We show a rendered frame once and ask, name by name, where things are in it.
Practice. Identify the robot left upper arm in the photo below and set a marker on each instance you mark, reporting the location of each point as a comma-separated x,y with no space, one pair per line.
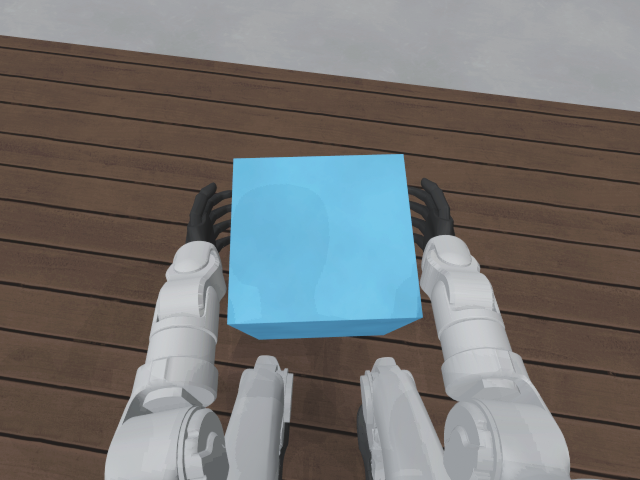
180,444

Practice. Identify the robot right upper arm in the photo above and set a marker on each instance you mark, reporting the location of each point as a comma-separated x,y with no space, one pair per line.
500,440

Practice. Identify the carton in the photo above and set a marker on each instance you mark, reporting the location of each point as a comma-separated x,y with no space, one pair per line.
321,246

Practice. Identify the left robot thigh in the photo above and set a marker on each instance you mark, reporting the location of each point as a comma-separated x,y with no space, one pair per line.
252,438

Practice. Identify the left robot forearm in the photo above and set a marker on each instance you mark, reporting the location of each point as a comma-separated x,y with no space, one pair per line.
179,369

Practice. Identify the robot thigh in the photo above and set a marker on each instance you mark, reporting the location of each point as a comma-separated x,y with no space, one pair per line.
410,446
252,438

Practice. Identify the right robot thigh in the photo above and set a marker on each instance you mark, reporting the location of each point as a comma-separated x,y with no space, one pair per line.
410,446

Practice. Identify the left robot hand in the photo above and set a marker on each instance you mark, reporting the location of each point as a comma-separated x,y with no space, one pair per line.
200,226

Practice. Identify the right robot hand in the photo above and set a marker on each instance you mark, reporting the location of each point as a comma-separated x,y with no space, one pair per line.
436,213

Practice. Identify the right robot forearm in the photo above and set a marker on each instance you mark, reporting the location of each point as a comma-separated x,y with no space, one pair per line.
478,359

